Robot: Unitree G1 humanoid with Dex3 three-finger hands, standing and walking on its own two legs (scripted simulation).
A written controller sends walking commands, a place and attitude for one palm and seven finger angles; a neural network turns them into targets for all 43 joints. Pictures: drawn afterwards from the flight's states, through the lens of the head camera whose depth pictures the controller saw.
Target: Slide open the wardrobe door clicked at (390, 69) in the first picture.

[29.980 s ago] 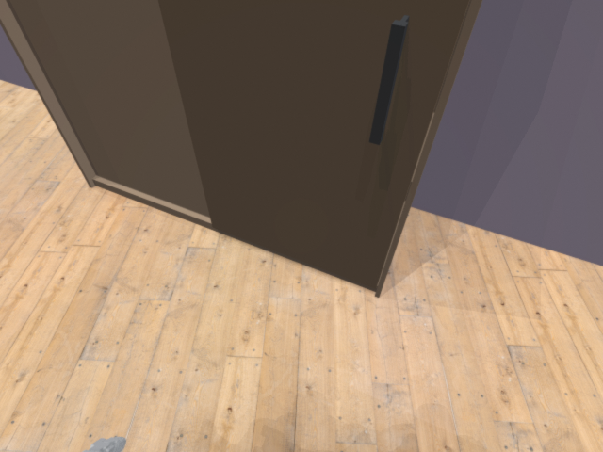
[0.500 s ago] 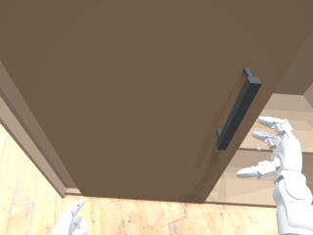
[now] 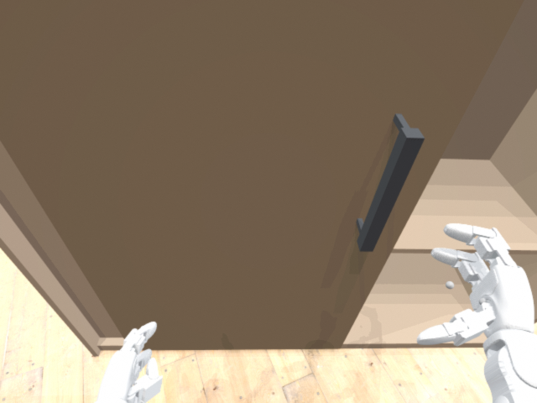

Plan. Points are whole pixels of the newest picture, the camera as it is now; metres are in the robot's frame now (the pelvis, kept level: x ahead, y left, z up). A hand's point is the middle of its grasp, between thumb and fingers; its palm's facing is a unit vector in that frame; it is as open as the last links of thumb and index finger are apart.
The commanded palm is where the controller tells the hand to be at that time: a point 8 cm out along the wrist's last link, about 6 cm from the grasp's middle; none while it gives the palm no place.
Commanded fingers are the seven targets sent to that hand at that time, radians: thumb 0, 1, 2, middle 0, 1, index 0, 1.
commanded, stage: draw the hand back to the body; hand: right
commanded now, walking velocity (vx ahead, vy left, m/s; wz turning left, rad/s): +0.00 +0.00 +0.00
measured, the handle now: (380, 189) +0.45 -0.19 +0.10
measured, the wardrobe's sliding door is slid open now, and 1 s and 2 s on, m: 0.59 0.59 0.59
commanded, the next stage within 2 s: step back with the hand held close in 1.52 s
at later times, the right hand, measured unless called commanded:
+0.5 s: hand (490, 302) +0.21 -0.25 +0.15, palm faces +0.17 +0.97 -0.15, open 14.4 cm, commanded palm +0.17 -0.29 +0.15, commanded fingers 0.00 0.22 -0.36 0.24 0.96 0.24 0.96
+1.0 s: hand (522, 289) +0.21 -0.27 +0.17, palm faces +0.42 +0.84 -0.35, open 10.2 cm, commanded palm +0.17 -0.31 +0.18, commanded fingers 0.00 -0.68 -0.80 0.21 0.43 0.21 0.43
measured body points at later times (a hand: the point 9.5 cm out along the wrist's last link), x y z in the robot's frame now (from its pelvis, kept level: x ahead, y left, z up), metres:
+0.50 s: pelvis +0.00 -0.01 +0.00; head -0.04 +0.01 +0.45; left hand +0.19 +0.22 -0.05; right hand +0.20 -0.30 +0.16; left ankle +0.00 +0.10 -0.73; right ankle +0.03 -0.12 -0.73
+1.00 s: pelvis +0.02 -0.02 +0.01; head -0.01 +0.00 +0.46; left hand +0.20 +0.20 -0.07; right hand +0.19 -0.32 +0.19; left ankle +0.00 +0.10 -0.73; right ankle +0.03 -0.12 -0.73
